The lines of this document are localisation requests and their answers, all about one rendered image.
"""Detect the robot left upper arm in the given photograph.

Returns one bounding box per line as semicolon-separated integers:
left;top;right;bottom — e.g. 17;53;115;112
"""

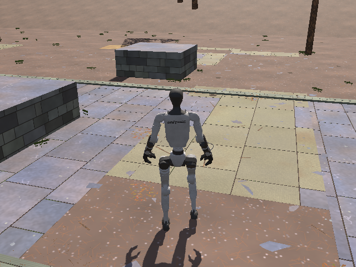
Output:
149;112;165;143

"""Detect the robot right hand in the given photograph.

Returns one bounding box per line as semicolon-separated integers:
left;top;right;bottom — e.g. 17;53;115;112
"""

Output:
200;153;213;166

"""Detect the robot right upper arm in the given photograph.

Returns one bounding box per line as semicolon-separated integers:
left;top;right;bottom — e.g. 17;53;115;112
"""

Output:
189;112;204;143

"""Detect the robot left forearm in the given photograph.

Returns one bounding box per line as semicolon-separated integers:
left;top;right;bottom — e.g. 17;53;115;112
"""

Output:
144;135;155;155

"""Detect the right robot foot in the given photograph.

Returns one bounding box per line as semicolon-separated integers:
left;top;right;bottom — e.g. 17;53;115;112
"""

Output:
190;210;198;219

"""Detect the robot right forearm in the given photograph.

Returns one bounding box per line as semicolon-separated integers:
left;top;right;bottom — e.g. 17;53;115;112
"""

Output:
199;134;211;156

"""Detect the robot left hand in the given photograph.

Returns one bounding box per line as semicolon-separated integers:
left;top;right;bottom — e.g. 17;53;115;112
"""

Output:
143;152;156;164

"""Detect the left robot foot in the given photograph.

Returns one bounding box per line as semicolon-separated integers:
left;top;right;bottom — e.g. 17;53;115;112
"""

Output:
162;217;170;231

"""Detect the robot foot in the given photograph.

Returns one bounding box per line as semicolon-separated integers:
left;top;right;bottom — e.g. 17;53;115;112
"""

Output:
190;210;198;219
162;217;170;231

